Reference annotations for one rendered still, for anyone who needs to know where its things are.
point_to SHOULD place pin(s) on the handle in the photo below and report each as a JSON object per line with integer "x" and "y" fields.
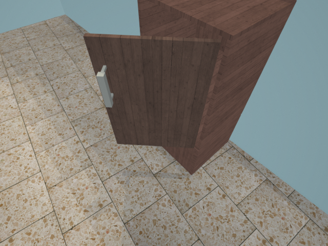
{"x": 104, "y": 87}

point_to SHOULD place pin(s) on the cupboard door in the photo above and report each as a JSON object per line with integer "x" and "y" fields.
{"x": 160, "y": 85}

